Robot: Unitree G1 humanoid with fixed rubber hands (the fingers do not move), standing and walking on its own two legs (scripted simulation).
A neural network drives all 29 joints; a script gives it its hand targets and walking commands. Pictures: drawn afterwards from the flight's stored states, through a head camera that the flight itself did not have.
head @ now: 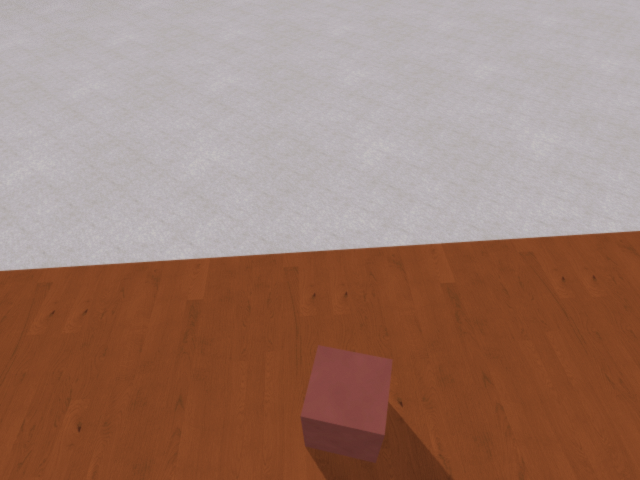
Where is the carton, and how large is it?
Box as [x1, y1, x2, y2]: [300, 345, 392, 462]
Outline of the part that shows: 318,345 300,416 305,446 375,462 384,435 392,359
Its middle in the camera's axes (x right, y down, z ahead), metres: +0.07 +0.46 +1.11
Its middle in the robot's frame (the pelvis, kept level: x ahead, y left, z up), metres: +0.47 -0.03 -0.66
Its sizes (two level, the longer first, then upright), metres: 0.210 0.200 0.250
